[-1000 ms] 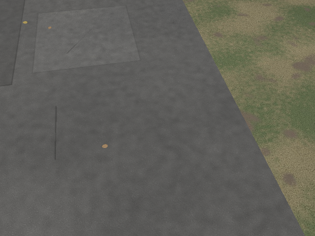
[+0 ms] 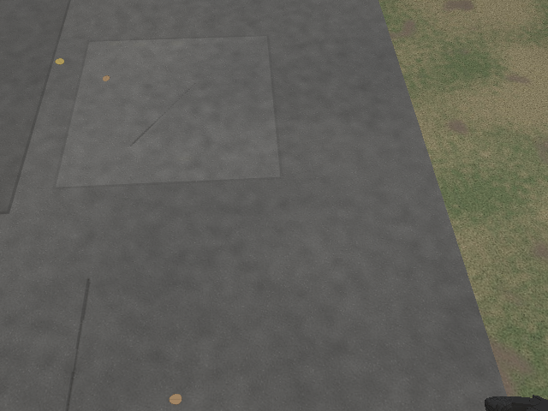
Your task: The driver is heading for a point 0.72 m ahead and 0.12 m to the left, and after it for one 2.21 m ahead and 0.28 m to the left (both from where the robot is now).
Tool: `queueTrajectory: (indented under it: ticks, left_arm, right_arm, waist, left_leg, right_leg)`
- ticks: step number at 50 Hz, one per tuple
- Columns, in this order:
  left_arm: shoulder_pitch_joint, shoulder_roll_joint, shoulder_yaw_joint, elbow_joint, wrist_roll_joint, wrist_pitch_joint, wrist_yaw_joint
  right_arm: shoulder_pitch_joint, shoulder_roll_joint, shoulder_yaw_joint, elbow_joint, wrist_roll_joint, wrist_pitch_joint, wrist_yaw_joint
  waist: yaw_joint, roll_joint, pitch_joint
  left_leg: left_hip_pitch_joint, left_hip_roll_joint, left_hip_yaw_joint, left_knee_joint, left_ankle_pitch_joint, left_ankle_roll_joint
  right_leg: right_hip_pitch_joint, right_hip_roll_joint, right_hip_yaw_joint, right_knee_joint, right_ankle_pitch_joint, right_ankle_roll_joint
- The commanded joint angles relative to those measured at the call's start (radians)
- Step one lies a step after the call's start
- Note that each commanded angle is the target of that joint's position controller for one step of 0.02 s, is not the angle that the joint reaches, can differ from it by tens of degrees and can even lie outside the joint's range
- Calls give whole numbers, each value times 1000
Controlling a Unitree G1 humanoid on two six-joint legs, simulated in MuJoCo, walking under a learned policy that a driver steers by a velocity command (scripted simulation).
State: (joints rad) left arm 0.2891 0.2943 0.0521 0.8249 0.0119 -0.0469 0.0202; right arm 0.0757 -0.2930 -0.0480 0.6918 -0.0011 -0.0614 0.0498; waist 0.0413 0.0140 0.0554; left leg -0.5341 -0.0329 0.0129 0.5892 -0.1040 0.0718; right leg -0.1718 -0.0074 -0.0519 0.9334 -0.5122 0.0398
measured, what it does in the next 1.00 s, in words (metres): walks ahead, turning left: right foot, then left foot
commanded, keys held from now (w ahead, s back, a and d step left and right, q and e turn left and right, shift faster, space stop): q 0.54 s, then no key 0.46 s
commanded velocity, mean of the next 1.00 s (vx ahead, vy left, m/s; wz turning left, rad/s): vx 0.06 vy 0.00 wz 0.41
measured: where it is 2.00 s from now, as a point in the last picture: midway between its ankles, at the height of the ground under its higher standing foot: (245, 368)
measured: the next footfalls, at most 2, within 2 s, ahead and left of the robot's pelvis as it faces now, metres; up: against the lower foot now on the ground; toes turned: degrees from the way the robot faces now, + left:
right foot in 0.44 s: +0.23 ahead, -0.13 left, +0.00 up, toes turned +21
left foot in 0.82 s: +0.11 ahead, +0.11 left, +0.00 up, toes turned +22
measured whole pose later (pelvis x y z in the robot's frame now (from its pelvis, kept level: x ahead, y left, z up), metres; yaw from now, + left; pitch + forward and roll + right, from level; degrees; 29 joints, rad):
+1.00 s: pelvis +0.12 +0.00 +0.02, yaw +24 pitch -1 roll +0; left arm 0.20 0.28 0.03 0.81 0.02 0.00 0.01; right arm 0.16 -0.22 -0.02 0.68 -0.02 0.02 0.00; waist 0.03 -0.03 0.02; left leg -0.21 -0.04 -0.03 0.51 -0.29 0.03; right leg -0.23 -0.06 0.01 0.49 -0.24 0.06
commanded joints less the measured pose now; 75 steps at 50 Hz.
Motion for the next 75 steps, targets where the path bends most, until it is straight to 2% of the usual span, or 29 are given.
queueTrajectory:
  ticks: [1, 2, 4, 9, 13, 18, 21, 22, 23, 24, 25, 29, 36, 39, 40, 42, 43, 44, 49, 52, 55, 58, 64, 65, 66, 67, 68, 70, 75]
  left_arm:
    - [5, 149, 18, -116, -29, -44, -16]
    - [-34, 134, 16, -120, -22, -38, -4]
    - [-38, 142, 26, -128, -5, -7, 13]
    - [-27, 96, 18, -133, 7, 23, 30]
    - [-117, 91, 18, -158, -2, 34, 25]
    - [-173, 99, 24, -181, -11, 10, 10]
    - [-99, 116, 38, -160, -13, -9, -1]
    - [-83, 178, 53, -166, 2, -6, 5]
    - [-121, 252, 69, -169, 30, 11, 9]
    - [-98, 196, 62, -175, 33, 13, 8]
    - [-122, 145, 48, -189, 25, 13, 12]
    - [-167, 111, 35, -187, 0, 32, 18]
    - [-143, 157, 51, -157, -14, 51, 6]
    - [-151, 150, 43, -137, -36, 54, 0]
    - [-103, 126, 34, -113, -37, 48, -2]
    - [-51, 20, -4, -124, 24, 25, -18]
    - [-125, 64, 3, -131, 18, 27, -8]
    - [-145, 86, 10, -125, 7, 29, -5]
    - [-106, 105, 11, -71, 6, 34, -5]
    - [-107, 78, 7, -41, 1, 31, -2]
    - [-155, 83, 12, -61, -22, 12, -2]
    - [-182, 96, 22, -82, -43, -22, -21]
    - [31, 78, 23, 30, -27, -45, -54]
    - [116, 100, 32, 51, -31, -42, -48]
    - [218, 182, 46, 55, -28, -42, -35]
    - [236, 268, 62, 49, -14, -49, -46]
    - [146, 200, 42, 21, -14, -58, -46]
    - [55, 138, 21, -7, -11, -63, -42]
    - [89, 108, 5, 9, -11, -55, -35]
  right_arm:
    - [201, -180, -57, -60, 2, 11, -18]
    - [157, -159, -53, -58, 11, 16, -22]
    - [104, -141, -47, -75, 2, 28, -33]
    - [84, -178, -65, -86, 0, 41, -54]
    - [77, -177, -65, -96, 12, 74, -78]
    - [96, -173, -67, -103, 10, 94, -82]
    - [72, -147, -60, -117, 27, 102, -83]
    - [115, -100, -46, -121, 18, 103, -82]
    - [170, -79, -42, -141, 19, 96, -79]
    - [166, -173, -67, -133, 2, 84, -75]
    - [168, -213, -85, -113, 12, 87, -72]
    - [147, -116, -66, -100, 21, 124, -78]
    - [80, -73, -39, -132, 12, 114, -62]
    - [145, -67, -40, -94, 9, 111, -52]
    - [147, -84, -42, -94, 3, 109, -53]
    - [91, -168, -46, -119, -19, 112, -68]
    - [74, -104, -32, -119, -31, 99, -60]
    - [45, -74, -21, -109, -34, 86, -55]
    - [76, -56, -9, -70, -24, 65, -55]
    - [98, -80, -15, -52, -15, 69, -62]
    - [173, -157, -41, -31, 2, 75, -70]
    - [214, -134, -40, -8, 10, 42, -72]
    - [120, -115, -40, -13, 25, 41, -53]
    - [119, -72, -26, -12, 16, 36, -50]
    - [103, 7, -1, -34, -5, 27, -47]
    - [114, -32, -16, -78, 24, 9, -55]
    - [122, -106, -34, -60, 44, -5, -58]
    - [126, -108, -39, -29, 35, -18, -53]
    - [91, -60, -37, -22, 12, -10, -38]
  waist:
    - [-120, 79, -410]
    - [-90, -18, -273]
    - [-34, 14, -187]
    - [-7, 56, -211]
    - [-34, 85, -201]
    - [-58, 140, -168]
    - [-10, 137, -169]
    - [-33, 17, -204]
    - [-99, -276, -156]
    - [-55, -272, -173]
    - [-56, -183, -163]
    - [-51, -144, -107]
    - [-5, -229, -156]
    - [-46, -203, -135]
    - [-44, -169, -131]
    - [35, 200, -163]
    - [-27, 183, -156]
    - [-15, 149, -119]
    - [-23, 78, -65]
    - [-40, 59, -57]
    - [-92, 144, 44]
    - [-98, 160, 57]
    - [29, 66, -65]
    - [64, 28, -81]
    - [91, -198, -109]
    - [76, -347, -110]
    - [48, -198, -29]
    - [10, -117, 32]
    - [3, -94, 8]
  left_leg:
    - [772, 341, -489, -133, 603, 287]
    - [610, 288, -400, -165, 564, 244]
    - [380, 235, -349, -228, 492, 220]
    - [255, 192, -309, -239, 493, 211]
    - [237, 149, -356, -243, 145, 155]
    - [290, 149, -468, -192, 90, 139]
    - [288, 96, -490, -98, 113, 79]
    - [198, 32, -413, 40, -130, 25]
    - [-21, -138, -205, 218, -493, -40]
    - [-80, -82, -169, 458, -562, -93]
    - [-82, -50, -173, 561, -495, -114]
    - [-71, -27, -104, 600, -338, -166]
    - [156, 16, -21, 162, -316, -151]
    - [323, -3, 21, -165, -95, -97]
    - [419, 14, -16, -257, 3, -67]
    - [500, 301, -309, -216, 339, 86]
    - [389, 306, -323, -247, 175, 151]
    - [368, 249, -280, -252, 69, 119]
    - [311, 132, -191, -237, -83, -1]
    - [321, 120, -202, -261, -308, 15]
    - [331, 249, -418, -392, -646, 125]
    - [439, 345, -525, -420, -539, 185]
    - [206, 179, -215, -274, -263, 92]
    - [121, 138, -166, -158, -270, 54]
    - [-9, 32, -43, 203, -350, -31]
    - [-205, -41, -62, 436, -496, -54]
    - [-284, 40, -126, 551, -437, -39]
    - [-300, 107, -104, 546, -239, -15]
    - [-245, 135, -44, 409, -13, -57]
  right_leg:
    - [-507, 2, 169, 486, -68, -2]
    - [-522, -34, 142, 401, -6, 2]
    - [-421, -61, 140, 293, 62, 10]
    - [-359, -22, 129, 89, 165, 54]
    - [-343, 2, 151, -58, 273, 61]
    - [-283, 37, 169, -255, 223, 42]
    - [-98, 10, 159, -556, 400, -3]
    - [35, -169, 288, -578, 503, -69]
    - [95, -356, 513, -594, 770, -230]
    - [80, -437, 597, -597, 832, -328]
    - [66, -386, 493, -575, 813, -308]
    - [22, -226, 241, -575, 753, -229]
    - [55, -253, 203, -560, 746, -266]
    - [-2, -229, 189, -512, 650, -225]
    - [-61, -205, 174, -494, 563, -167]
    - [-229, -55, 28, -349, 103, -2]
    - [-167, -61, 60, -337, 64, 23]
    - [-144, -60, 61, -367, 143, 24]
    - [-38, -64, 69, -481, 372, 13]
    - [-62, -27, 27, -452, 267, 12]
    - [-279, 4, -3, -270, 92, -20]
    - [-460, -73, 88, -93, -16, -79]
    - [96, 28, -34, -420, 349, -73]
    - [212, -11, 26, -444, 308, -86]
    - [304, -234, 341, -595, 194, -159]
    - [328, -393, 749, -751, -63, -310]
    - [275, -398, 742, -774, -199, -318]
    - [214, -308, 542, -776, -59, -250]
    - [194, -204, 256, -795, 480, -216]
